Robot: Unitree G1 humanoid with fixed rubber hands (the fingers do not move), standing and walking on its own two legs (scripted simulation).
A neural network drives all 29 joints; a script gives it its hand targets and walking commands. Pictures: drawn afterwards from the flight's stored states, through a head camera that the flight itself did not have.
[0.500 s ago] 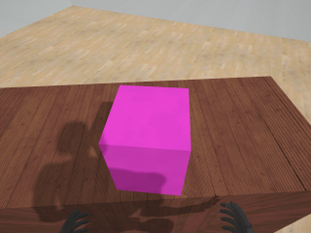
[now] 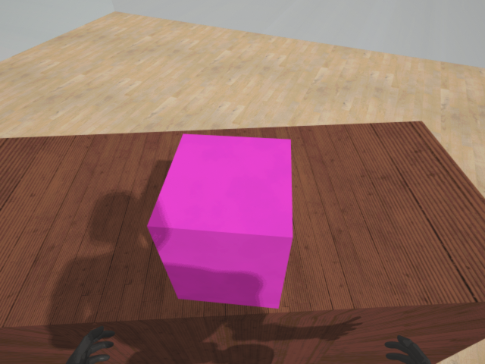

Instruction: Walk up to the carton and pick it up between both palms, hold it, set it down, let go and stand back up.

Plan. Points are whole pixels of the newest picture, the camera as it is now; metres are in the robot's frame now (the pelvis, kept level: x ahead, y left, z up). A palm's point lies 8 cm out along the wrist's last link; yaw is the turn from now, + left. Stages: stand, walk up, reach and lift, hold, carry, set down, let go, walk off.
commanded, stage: stand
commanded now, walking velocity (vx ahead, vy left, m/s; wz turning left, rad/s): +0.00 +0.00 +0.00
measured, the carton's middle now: (231, 222) +0.39 +0.02 +0.02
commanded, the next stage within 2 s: none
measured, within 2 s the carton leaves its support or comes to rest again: neither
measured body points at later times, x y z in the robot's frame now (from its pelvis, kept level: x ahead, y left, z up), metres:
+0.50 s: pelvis +0.01 +0.00 +0.00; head +0.01 -0.01 +0.45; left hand +0.16 +0.29 -0.08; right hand +0.13 -0.29 -0.10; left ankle -0.01 +0.12 -0.74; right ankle +0.01 -0.12 -0.74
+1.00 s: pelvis +0.00 +0.00 +0.00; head +0.01 -0.01 +0.45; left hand +0.14 +0.30 -0.09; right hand +0.11 -0.29 -0.11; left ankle -0.01 +0.12 -0.74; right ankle +0.01 -0.12 -0.74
